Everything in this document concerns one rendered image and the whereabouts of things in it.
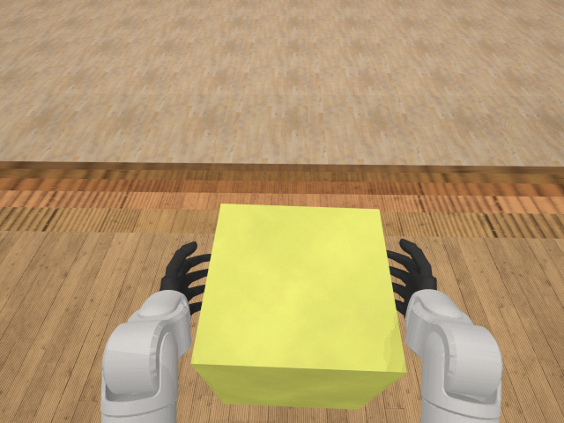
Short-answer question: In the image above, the carton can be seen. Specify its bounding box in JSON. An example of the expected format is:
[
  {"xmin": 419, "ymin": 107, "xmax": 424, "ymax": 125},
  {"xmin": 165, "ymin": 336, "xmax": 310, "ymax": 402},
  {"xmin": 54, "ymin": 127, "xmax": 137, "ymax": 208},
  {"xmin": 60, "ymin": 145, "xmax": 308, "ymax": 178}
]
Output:
[{"xmin": 190, "ymin": 204, "xmax": 407, "ymax": 410}]

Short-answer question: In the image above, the robot left forearm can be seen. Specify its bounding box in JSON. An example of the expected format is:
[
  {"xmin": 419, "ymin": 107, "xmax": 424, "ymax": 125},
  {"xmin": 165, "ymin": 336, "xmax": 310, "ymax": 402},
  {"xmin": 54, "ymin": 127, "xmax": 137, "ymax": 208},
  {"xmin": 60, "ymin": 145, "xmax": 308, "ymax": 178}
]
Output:
[{"xmin": 100, "ymin": 290, "xmax": 192, "ymax": 423}]

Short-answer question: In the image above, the robot left hand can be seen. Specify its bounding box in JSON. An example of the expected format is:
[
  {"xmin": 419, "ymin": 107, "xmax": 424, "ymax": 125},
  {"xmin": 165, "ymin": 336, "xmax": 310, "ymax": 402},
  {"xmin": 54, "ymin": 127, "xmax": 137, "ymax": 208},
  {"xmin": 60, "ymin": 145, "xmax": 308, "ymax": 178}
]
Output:
[{"xmin": 160, "ymin": 241, "xmax": 212, "ymax": 315}]

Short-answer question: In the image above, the robot right forearm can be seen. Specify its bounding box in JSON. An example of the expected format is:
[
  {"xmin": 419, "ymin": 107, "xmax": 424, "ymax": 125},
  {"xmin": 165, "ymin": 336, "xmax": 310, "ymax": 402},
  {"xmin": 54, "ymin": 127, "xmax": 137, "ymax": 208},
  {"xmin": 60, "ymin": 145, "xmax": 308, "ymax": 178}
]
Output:
[{"xmin": 404, "ymin": 289, "xmax": 503, "ymax": 423}]

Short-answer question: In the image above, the robot right hand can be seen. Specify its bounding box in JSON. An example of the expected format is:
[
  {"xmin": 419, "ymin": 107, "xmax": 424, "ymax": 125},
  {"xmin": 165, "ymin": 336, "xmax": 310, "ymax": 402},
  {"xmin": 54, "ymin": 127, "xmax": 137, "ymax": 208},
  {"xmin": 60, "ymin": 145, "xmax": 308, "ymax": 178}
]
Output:
[{"xmin": 386, "ymin": 239, "xmax": 437, "ymax": 318}]

